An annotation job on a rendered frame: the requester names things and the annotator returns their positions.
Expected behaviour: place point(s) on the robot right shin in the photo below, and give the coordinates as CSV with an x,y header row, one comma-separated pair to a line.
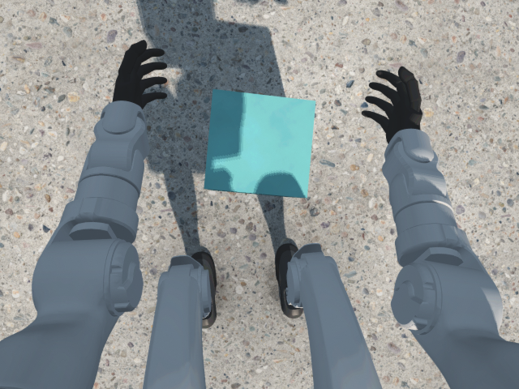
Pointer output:
x,y
308,248

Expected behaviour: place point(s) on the left robot upper arm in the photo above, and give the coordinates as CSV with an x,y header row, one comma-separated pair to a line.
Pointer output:
x,y
81,288

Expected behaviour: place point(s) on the robot left hand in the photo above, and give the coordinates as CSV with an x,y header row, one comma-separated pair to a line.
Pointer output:
x,y
129,85

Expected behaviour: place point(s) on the right robot upper arm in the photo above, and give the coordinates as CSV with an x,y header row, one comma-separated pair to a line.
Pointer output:
x,y
455,314

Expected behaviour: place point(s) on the carton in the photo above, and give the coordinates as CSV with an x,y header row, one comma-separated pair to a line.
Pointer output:
x,y
259,144

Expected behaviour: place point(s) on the left robot forearm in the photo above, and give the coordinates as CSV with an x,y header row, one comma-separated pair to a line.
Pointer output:
x,y
109,186

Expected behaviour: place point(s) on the robot left shin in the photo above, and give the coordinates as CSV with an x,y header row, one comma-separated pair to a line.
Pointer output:
x,y
179,260

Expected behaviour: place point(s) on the robot right hand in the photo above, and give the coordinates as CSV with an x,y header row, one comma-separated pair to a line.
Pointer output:
x,y
404,112

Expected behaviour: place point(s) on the right robot forearm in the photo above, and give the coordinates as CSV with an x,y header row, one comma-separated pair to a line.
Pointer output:
x,y
422,211

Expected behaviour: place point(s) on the robot shin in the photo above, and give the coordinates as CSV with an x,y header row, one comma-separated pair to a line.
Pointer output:
x,y
179,260
308,248

